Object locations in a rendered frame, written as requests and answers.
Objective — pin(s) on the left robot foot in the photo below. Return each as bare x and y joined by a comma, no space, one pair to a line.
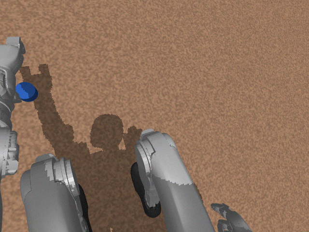
84,209

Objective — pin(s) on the right robot foot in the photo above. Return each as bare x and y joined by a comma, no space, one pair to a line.
139,188

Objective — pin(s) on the right robot hand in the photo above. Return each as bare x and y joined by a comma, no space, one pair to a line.
233,223

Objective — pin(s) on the tin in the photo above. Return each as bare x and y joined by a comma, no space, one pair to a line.
27,92

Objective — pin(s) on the left robot arm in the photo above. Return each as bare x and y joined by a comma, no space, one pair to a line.
9,149

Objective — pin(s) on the left robot hand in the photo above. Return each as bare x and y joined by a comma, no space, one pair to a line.
11,57

